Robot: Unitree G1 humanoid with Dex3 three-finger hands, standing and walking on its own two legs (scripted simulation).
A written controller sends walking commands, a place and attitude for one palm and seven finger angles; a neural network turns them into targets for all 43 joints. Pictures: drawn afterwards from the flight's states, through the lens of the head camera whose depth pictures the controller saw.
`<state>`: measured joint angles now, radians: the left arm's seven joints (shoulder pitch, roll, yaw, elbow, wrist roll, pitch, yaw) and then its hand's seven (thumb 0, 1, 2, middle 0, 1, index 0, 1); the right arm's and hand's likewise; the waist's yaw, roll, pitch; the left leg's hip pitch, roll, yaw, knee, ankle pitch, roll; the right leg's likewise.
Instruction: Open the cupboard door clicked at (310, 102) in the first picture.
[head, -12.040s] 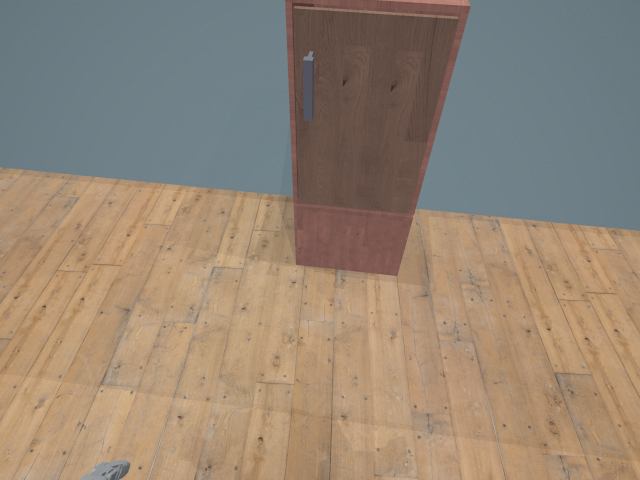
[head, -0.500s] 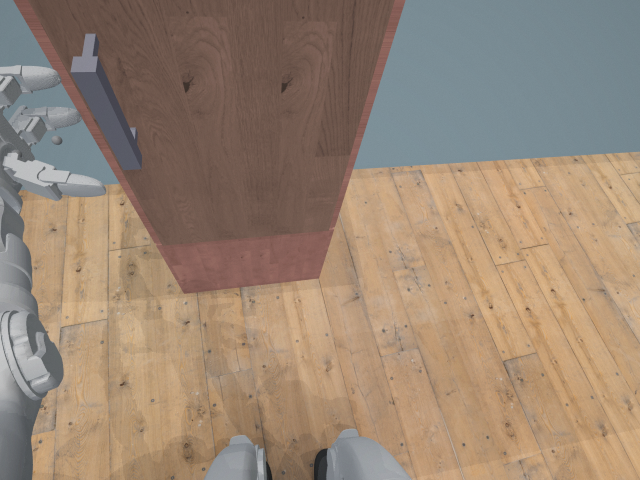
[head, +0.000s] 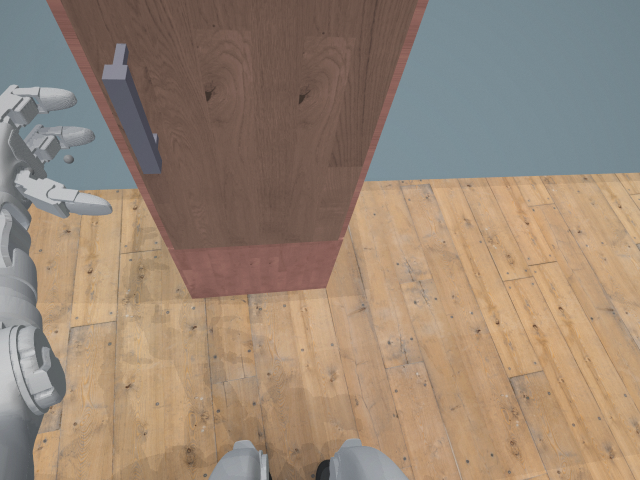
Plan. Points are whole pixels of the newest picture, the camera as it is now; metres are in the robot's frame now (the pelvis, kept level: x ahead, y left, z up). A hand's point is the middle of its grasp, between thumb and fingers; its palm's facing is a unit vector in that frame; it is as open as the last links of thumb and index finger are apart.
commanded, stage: move the hooked fingers beside the handle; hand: left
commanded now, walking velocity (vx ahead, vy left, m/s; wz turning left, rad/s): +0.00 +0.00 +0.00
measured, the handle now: (138, 114) +0.55 +0.21 +0.07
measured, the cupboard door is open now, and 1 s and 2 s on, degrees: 0 0 0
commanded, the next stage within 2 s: slide the fingers in behind the handle in 0.20 s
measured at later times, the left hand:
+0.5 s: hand (80, 149) +0.49 +0.26 +0.08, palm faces +0.05 -1.00 +0.00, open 13.9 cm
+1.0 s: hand (123, 152) +0.49 +0.22 +0.07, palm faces +0.08 -1.00 +0.00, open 13.9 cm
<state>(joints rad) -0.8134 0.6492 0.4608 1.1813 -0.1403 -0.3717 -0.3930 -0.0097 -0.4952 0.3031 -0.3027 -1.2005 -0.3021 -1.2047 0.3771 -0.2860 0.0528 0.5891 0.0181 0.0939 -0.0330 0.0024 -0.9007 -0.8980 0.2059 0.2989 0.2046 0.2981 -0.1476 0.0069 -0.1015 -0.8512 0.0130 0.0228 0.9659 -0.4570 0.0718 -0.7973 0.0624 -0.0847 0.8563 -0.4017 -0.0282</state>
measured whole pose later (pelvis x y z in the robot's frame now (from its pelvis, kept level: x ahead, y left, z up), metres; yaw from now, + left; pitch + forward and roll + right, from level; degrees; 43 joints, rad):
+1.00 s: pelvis +0.00 +0.00 +0.00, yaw +0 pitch +20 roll -4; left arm -0.85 0.52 0.40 1.17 -0.10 -0.39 -0.23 -0.01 -0.50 0.30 -0.30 -1.20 -0.30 -1.20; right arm 0.39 -0.26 0.05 0.60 0.00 0.09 0.00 0.00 -0.90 -0.90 0.21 0.30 0.20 0.30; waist -0.16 0.02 -0.11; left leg -0.87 0.01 0.03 0.98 -0.46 0.07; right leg -0.82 0.06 -0.08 0.89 -0.41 -0.02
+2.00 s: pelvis +0.00 -0.01 +0.00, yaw +0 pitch +20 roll -3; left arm -0.85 0.46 0.37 1.16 -0.10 -0.42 -0.16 -0.01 -0.49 0.30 -0.30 -1.20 -0.29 -1.20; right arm 0.41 -0.27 0.04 0.62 0.00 0.08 0.01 0.00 -0.90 -0.90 0.20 0.30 0.20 0.30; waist -0.16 0.02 -0.12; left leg -0.86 0.01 0.03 0.98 -0.46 0.06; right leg -0.83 0.06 -0.07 0.90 -0.42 -0.04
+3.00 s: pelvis +0.00 -0.01 +0.00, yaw -1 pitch +19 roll -3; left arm -0.80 0.43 0.36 1.09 -0.12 -0.41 -0.15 0.01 0.71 0.80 -0.33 -1.33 -0.33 -1.33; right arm 0.41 -0.27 0.03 0.61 0.00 0.09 0.02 0.00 -0.90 -0.90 0.20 0.30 0.20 0.30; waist -0.15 0.03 -0.13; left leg -0.85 0.01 0.04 0.97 -0.46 0.06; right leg -0.82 0.06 -0.06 0.90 -0.41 -0.03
